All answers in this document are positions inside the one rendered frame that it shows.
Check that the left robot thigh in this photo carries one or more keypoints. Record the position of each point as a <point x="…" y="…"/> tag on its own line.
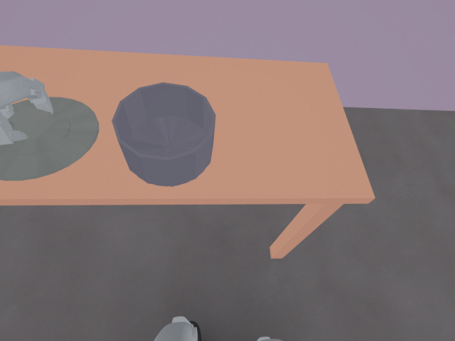
<point x="180" y="331"/>

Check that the pot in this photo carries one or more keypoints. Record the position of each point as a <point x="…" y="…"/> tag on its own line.
<point x="166" y="133"/>

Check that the left robot hand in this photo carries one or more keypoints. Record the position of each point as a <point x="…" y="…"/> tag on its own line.
<point x="15" y="87"/>

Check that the table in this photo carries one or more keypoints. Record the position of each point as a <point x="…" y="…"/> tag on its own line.
<point x="281" y="135"/>

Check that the left robot shin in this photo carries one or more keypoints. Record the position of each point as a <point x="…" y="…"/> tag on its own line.
<point x="180" y="319"/>

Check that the knob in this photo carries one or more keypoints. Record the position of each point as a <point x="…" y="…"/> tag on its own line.
<point x="31" y="121"/>

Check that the lid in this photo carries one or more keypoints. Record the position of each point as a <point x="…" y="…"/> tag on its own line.
<point x="65" y="141"/>

